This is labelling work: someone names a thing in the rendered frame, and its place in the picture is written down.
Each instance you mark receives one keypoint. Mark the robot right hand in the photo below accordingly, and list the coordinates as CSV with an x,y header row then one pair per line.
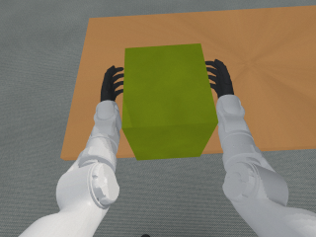
x,y
223,84

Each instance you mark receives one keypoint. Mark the right robot upper arm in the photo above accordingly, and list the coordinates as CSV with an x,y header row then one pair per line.
x,y
260,196

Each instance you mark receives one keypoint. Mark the left robot upper arm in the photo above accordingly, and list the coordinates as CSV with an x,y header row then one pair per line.
x,y
84,196

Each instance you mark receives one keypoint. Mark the table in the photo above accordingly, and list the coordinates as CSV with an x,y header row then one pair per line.
x,y
269,53

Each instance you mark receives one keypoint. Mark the robot left forearm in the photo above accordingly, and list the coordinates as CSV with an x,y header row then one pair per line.
x,y
103,143

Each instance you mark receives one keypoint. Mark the robot right forearm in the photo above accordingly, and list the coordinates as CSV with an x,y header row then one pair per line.
x,y
235,137

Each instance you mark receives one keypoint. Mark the carton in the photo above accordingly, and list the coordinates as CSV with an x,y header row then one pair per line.
x,y
168,109

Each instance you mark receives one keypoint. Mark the robot left hand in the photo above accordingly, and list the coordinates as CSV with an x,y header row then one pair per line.
x,y
108,90

